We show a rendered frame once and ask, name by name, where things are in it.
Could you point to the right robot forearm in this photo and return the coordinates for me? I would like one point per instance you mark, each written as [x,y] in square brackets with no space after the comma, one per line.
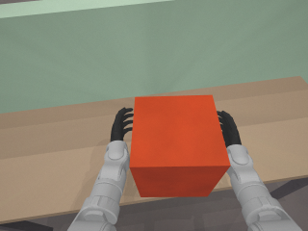
[254,197]

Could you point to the robot right hand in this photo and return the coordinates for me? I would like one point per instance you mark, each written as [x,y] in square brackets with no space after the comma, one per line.
[229,129]

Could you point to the left robot upper arm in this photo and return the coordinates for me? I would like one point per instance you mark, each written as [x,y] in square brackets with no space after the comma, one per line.
[91,225]

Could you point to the right robot upper arm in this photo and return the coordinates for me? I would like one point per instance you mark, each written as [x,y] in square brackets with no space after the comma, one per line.
[273,225]

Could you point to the table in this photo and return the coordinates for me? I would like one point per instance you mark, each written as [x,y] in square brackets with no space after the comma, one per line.
[50,157]

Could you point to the robot left hand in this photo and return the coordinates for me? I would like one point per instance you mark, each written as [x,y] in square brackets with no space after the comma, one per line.
[118,131]

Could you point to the left robot forearm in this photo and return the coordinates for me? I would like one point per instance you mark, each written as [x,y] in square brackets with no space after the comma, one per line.
[103,202]

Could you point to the carton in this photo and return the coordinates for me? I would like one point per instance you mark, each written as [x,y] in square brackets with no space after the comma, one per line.
[177,146]

